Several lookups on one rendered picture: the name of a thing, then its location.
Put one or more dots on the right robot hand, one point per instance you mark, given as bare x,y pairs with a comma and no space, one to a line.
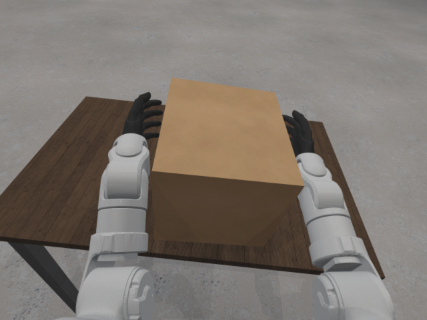
302,141

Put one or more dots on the left robot hand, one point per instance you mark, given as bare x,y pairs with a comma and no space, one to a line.
134,122

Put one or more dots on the robot right forearm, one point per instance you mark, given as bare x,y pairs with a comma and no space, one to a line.
334,244

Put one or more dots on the robot left upper arm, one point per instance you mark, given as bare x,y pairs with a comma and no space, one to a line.
116,293

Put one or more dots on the robot left forearm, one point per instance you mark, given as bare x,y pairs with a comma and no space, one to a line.
123,195

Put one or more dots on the table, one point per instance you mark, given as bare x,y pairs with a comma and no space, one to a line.
54,202

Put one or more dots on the carton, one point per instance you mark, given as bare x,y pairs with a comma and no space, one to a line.
224,170

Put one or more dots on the robot right upper arm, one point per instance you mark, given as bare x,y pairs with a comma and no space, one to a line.
350,295

